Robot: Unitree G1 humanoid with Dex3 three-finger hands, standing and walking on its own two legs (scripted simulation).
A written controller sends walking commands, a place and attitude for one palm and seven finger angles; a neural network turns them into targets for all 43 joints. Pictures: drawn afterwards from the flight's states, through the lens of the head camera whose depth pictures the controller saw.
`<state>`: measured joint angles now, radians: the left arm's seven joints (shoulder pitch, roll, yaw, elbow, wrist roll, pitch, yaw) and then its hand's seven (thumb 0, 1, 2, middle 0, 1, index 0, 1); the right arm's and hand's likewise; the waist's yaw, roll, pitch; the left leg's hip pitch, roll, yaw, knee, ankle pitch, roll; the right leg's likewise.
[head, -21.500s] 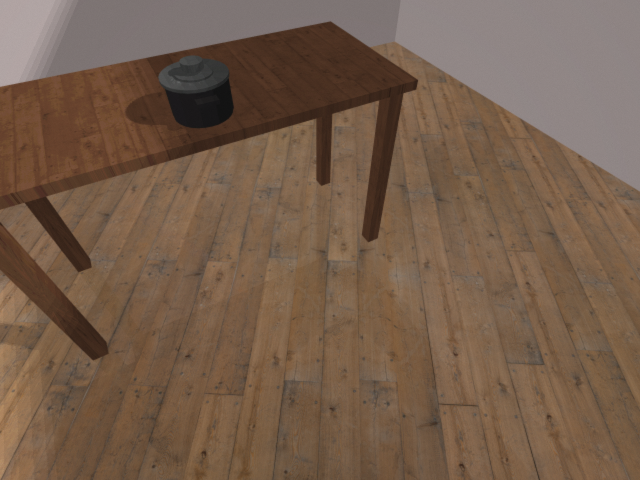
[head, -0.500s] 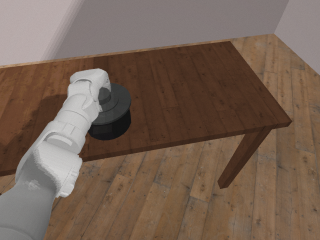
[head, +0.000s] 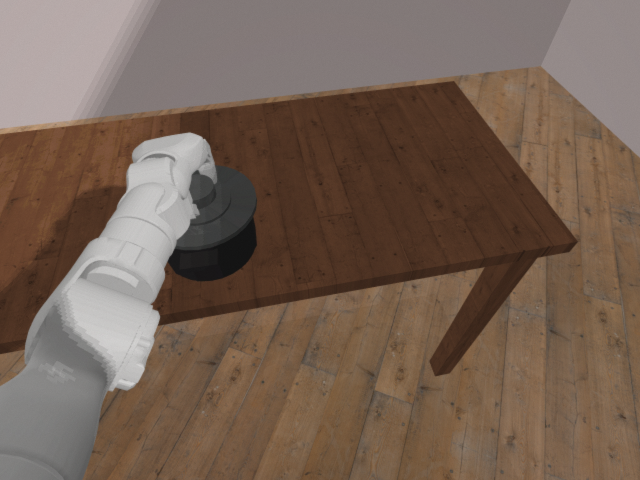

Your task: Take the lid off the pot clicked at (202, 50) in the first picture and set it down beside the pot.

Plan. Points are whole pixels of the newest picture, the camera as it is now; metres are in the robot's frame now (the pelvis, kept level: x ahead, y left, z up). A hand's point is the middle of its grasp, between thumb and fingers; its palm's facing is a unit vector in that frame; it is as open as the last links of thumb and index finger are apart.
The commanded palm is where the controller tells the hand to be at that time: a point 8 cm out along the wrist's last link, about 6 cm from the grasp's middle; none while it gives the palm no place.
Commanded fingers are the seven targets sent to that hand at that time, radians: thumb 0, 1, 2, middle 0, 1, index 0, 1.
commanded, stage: close the fingers and squeeze the knob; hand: left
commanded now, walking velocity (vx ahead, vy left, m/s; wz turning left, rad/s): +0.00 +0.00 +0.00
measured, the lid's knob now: (196, 191) +0.50 +0.16 +0.08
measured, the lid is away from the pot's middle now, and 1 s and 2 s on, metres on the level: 0.01 0.02 0.01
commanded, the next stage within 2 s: lift the lid straight up in 0.16 s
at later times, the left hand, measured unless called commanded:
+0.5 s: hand (183, 199) +0.46 +0.17 +0.10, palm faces -0.33 -0.12 -0.94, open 8.8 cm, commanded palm +0.46 +0.16 +0.17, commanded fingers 0.00 0.47 1.16 -0.75 -1.09 -0.76 -0.98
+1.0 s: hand (191, 177) +0.46 +0.14 +0.14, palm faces -0.29 -0.11 -0.95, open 8.7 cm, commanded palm +0.46 +0.15 +0.21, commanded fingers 0.00 0.47 1.16 -0.75 -1.09 -0.76 -0.98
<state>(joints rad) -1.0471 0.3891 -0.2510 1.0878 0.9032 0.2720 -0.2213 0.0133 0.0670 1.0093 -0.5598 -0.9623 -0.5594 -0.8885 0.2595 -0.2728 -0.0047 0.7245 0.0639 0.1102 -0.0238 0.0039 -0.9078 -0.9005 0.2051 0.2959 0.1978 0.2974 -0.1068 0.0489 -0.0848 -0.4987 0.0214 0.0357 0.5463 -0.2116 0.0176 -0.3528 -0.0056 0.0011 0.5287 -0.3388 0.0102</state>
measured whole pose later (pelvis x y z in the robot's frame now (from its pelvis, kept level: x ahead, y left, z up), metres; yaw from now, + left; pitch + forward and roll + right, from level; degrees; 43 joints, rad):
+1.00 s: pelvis +0.00 -0.01 +0.00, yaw +1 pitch +6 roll +0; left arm -1.05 0.36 -0.26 0.99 0.89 0.31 -0.25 0.04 0.14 1.02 -0.71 -1.05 -0.53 -0.83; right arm 0.23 -0.27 0.00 0.73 0.07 0.04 -0.04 0.01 -0.91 -0.90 0.20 0.30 0.20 0.30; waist -0.09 0.07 -0.07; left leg -0.42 0.01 0.02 0.50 -0.19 0.01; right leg -0.28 -0.01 -0.01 0.51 -0.33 0.00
